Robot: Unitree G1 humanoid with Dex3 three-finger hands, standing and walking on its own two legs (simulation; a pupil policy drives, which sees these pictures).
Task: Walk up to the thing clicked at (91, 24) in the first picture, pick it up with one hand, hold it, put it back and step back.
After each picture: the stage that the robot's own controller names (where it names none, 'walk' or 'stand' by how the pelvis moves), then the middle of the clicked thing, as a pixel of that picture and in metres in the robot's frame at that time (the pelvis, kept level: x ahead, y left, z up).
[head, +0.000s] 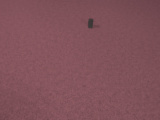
stand; (90, 23) +1.75 -0.11 -0.72
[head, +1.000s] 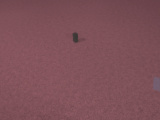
walk; (75, 37) +1.61 +0.21 -0.69
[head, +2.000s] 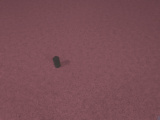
walk; (56, 62) +1.04 +0.36 -0.72
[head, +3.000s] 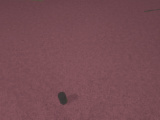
walk; (62, 98) +0.65 +0.25 -0.72
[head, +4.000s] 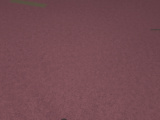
walk; out of the picture +0.44 +0.15 -0.71
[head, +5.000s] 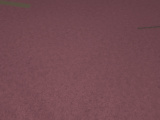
stand; out of the picture +0.37 +0.17 -0.72
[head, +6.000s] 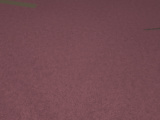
stand; out of the picture +0.35 +0.15 -0.72
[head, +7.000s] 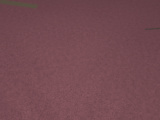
stand; out of the picture +0.36 +0.16 -0.73
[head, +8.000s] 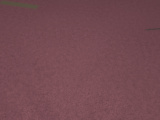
stand; out of the picture +0.36 +0.16 -0.73
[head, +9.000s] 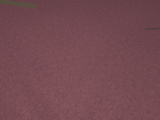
go down; out of the picture +0.35 +0.15 -0.73
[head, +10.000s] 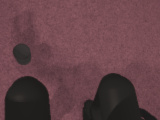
go down; (22, 55) +0.44 +0.19 -0.30
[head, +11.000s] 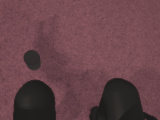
approach; (33, 61) +0.44 +0.18 -0.31
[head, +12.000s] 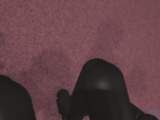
close in; out of the picture +0.43 +0.22 -0.23
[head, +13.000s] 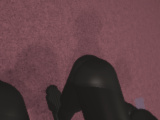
close; out of the picture +0.43 +0.24 -0.23
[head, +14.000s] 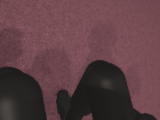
lift; out of the picture +0.38 +0.22 -0.21
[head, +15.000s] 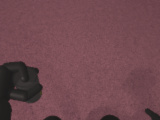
lift; (28, 86) +0.32 +0.17 -0.01
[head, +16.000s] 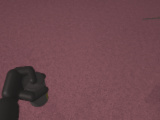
hold; (36, 90) +0.32 +0.16 +0.01
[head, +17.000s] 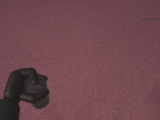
hold; (37, 91) +0.32 +0.16 +0.00
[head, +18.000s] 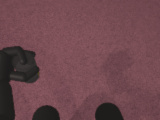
crouch; (27, 68) +0.39 +0.18 -0.07
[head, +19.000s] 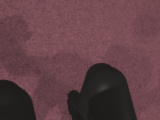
lower; out of the picture +0.45 +0.23 -0.19
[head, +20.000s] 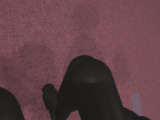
lower; out of the picture +0.45 +0.27 -0.24
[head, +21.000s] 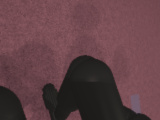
lower; out of the picture +0.45 +0.26 -0.24
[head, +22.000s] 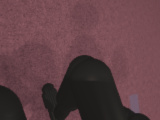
lower; out of the picture +0.45 +0.25 -0.25
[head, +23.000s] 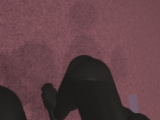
lower; out of the picture +0.45 +0.25 -0.25
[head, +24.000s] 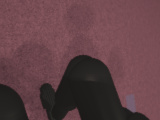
open; out of the picture +0.44 +0.23 -0.25
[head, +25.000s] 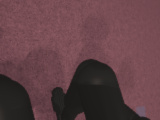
stand; out of the picture +0.44 +0.22 -0.25
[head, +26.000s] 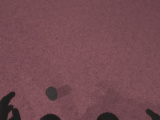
stand; (51, 93) +0.41 +0.15 -0.55
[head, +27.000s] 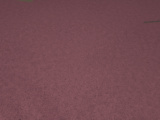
stand; out of the picture +0.38 +0.14 -0.67
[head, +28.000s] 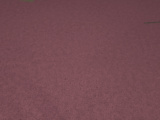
stand; out of the picture +0.39 +0.14 -0.67
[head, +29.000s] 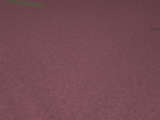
stand; out of the picture +0.40 +0.13 -0.72
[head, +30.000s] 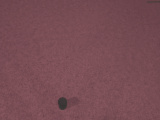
walk; (62, 103) +0.44 +0.10 -0.71
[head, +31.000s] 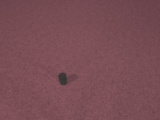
walk; (62, 79) +0.68 +0.18 -0.69
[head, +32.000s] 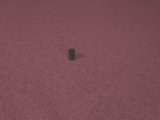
stand; (71, 54) +1.01 +0.14 -0.70
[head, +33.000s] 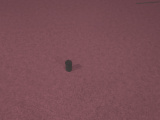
stand; (68, 65) +1.00 +0.13 -0.72
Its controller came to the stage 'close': yes
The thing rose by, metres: 0.71
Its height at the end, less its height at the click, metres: +0.00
